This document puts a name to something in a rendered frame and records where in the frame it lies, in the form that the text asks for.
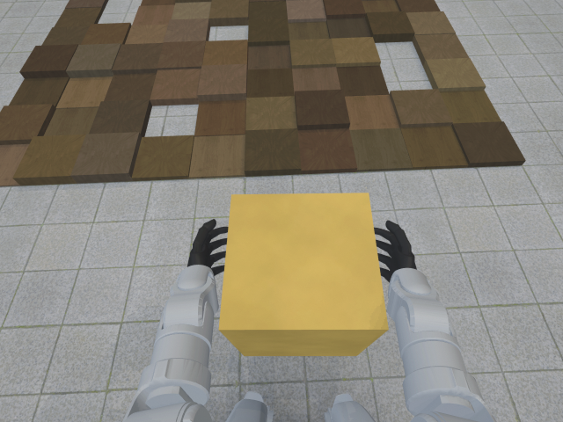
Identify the right robot shin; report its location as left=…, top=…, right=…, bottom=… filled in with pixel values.
left=333, top=393, right=354, bottom=405

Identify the right robot hand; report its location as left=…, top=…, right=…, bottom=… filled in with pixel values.
left=374, top=221, right=417, bottom=283

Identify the left robot hand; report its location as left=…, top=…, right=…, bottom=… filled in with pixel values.
left=187, top=219, right=229, bottom=276

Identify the carton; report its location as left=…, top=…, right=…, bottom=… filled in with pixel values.
left=219, top=193, right=389, bottom=356

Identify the right robot forearm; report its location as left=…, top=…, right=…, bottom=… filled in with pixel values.
left=387, top=268, right=497, bottom=422

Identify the left robot forearm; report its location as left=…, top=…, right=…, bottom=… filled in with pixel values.
left=122, top=265, right=219, bottom=422

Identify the right robot thigh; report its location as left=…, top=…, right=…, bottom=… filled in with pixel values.
left=324, top=401, right=376, bottom=422

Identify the left robot upper arm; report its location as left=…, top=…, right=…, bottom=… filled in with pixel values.
left=124, top=401, right=213, bottom=422

